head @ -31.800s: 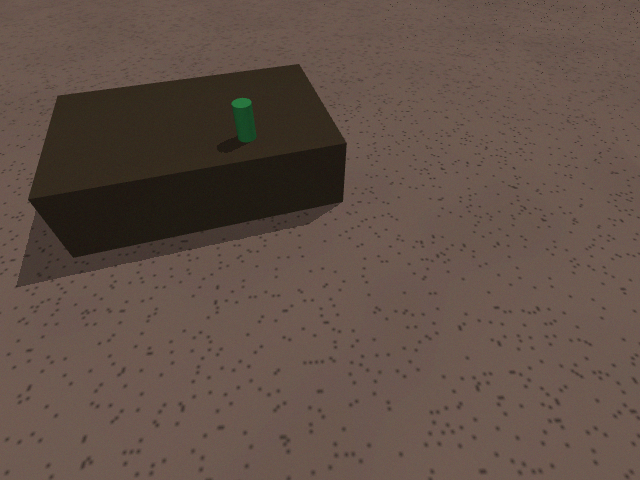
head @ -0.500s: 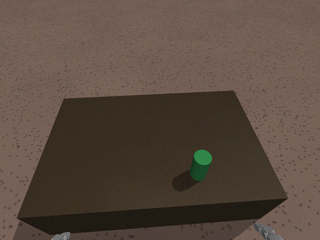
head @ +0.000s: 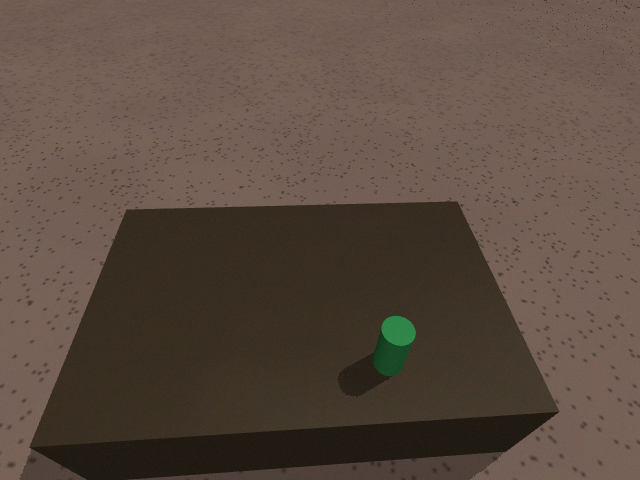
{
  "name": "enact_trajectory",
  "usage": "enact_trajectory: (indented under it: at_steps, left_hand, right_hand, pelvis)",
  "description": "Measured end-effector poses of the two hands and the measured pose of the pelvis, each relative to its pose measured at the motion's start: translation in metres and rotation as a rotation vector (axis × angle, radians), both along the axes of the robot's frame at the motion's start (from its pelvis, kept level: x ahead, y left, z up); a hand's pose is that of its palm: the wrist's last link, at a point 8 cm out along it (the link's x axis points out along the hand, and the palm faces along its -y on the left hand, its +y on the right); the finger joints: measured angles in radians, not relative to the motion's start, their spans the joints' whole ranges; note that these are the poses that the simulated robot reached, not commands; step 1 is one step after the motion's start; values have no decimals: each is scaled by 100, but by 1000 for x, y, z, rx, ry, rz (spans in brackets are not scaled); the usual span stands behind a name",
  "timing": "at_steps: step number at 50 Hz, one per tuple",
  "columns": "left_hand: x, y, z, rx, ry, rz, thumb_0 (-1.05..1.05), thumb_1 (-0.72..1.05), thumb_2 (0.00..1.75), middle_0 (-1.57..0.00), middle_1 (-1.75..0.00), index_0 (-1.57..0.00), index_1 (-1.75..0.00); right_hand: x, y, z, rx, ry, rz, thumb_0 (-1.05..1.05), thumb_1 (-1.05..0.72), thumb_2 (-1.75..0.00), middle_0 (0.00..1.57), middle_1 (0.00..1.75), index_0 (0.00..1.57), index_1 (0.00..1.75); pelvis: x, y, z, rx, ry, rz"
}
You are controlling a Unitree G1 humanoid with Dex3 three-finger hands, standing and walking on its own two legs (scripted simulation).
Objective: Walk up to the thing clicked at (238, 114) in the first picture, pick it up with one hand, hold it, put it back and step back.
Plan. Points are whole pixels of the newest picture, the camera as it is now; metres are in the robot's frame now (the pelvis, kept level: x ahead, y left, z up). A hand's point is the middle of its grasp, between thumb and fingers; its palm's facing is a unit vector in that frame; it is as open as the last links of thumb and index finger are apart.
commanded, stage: stand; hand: right
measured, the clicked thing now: (392, 347) +0.49 -0.19 -0.37
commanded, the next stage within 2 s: step back in 1.64 s
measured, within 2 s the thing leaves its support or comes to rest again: neither
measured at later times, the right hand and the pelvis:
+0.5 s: hand out of the picture +0.06 -0.24 -0.15, palm faces -0.02 +0.94 -0.34, open 7.4 cm; pelvis +0.00 +0.00 +0.01, yaw +1 degrees
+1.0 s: hand out of the picture +0.09 -0.24 -0.15, palm faces -0.03 +0.94 -0.35, open 7.4 cm; pelvis +0.02 +0.01 +0.01, yaw +1 degrees
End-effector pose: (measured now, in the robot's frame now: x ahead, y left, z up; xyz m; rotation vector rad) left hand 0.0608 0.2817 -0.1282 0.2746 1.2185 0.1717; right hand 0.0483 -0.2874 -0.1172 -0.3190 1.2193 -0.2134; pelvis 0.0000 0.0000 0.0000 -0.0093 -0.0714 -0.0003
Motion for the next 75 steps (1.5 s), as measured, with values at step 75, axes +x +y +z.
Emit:
enact_trajectory:
  at_steps: [75]
  left_hand:
    - [4, 15, 11, 32, 56, 36, 1, 91, 89, -20, -30, -20, -30]
  right_hand:
    - [36, -6, 4, 6, 42, 20, 1, -91, -89, 20, 30, 21, 30]
  pelvis:
    - [16, 2, 8, 6, 22, 33]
